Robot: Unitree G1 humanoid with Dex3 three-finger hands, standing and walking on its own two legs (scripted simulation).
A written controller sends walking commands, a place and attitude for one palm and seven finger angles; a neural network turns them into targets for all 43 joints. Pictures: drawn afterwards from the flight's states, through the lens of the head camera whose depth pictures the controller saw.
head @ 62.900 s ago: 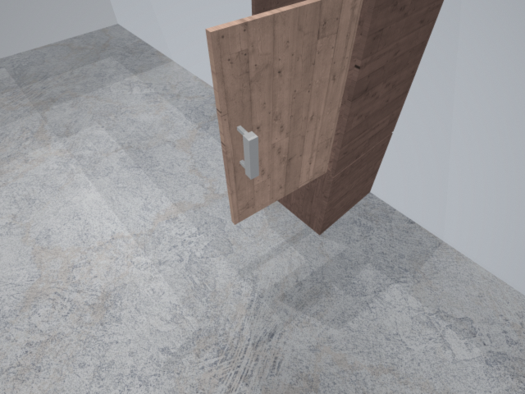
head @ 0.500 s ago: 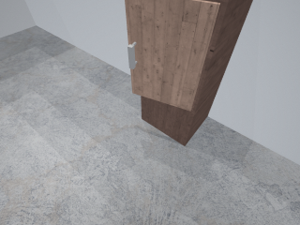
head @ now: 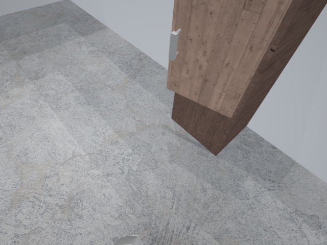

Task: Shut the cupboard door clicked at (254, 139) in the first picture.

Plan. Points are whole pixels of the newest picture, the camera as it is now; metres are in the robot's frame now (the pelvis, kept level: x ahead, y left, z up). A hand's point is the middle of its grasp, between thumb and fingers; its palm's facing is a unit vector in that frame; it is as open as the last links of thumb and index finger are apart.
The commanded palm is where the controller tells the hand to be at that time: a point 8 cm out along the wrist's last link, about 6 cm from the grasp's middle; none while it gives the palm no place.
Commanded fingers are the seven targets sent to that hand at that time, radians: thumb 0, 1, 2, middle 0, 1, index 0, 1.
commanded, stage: walk to a spot facing it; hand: left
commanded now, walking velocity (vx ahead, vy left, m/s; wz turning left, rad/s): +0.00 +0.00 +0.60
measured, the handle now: (175, 44) +0.91 -0.02 -0.02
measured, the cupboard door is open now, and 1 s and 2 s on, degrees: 15 15 15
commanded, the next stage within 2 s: turn to face it in 1.66 s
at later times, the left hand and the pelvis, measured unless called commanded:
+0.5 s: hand out of the picture +0.01 +0.17 -0.13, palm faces +0.29 -0.90 -0.32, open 7.4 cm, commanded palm none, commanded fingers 0.00 0.90 0.90 -0.20 -0.30 -0.20 -0.30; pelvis -0.01 -0.05 +0.02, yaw +18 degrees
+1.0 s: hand out of the picture -0.06 +0.16 -0.14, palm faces +0.62 -0.72 -0.31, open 7.4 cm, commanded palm none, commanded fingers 0.00 0.90 0.90 -0.20 -0.30 -0.20 -0.30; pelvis +0.03 -0.06 +0.00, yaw +39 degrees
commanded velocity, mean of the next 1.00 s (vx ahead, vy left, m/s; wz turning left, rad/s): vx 0.08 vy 0.00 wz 0.60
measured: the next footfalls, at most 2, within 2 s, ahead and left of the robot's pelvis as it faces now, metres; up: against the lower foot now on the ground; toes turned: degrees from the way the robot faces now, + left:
right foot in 0.38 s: +0.04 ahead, -0.17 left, +0.00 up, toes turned +15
left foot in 0.70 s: -0.03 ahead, +0.09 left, +0.00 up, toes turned +32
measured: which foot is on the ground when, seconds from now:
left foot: down 0.00-0.36, up 0.38-0.68, down 0.70-0.96, up 0.98-1.00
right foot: up 0.00-0.36, down 0.38-0.70, up 0.72-0.94, down 0.96-1.00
